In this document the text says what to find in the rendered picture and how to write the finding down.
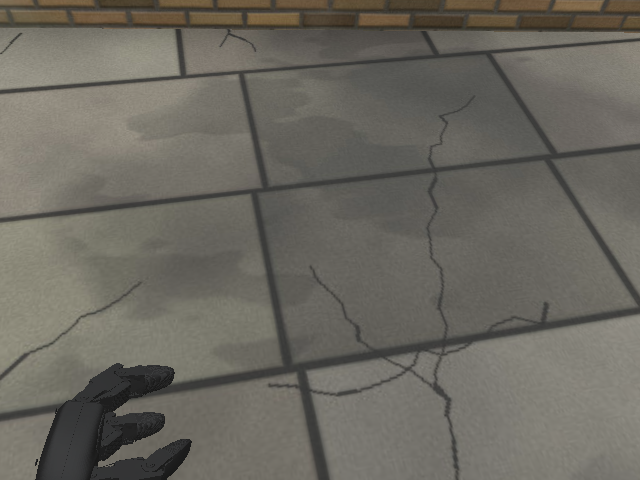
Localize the robot left hand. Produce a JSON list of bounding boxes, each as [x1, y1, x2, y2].
[[35, 363, 192, 480]]

